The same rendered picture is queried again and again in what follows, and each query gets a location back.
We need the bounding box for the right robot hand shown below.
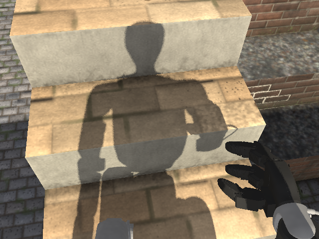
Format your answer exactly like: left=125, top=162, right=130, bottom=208
left=217, top=140, right=303, bottom=218

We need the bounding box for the robot left thigh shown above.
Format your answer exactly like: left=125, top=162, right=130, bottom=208
left=95, top=218, right=134, bottom=239

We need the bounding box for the robot right forearm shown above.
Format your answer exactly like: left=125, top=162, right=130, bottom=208
left=272, top=202, right=319, bottom=239

